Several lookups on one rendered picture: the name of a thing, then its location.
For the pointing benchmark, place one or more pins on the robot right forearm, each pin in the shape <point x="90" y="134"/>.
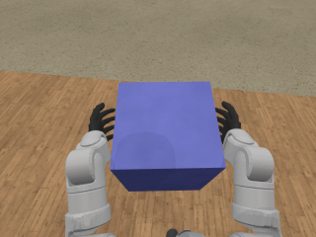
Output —
<point x="254" y="180"/>

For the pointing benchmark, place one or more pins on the left robot hand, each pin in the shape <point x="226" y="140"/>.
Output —
<point x="96" y="122"/>

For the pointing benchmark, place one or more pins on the carton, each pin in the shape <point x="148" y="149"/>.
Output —
<point x="166" y="136"/>

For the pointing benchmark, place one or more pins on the robot left forearm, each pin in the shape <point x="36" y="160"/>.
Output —
<point x="88" y="208"/>

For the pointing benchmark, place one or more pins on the right robot hand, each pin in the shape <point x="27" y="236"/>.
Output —
<point x="231" y="120"/>

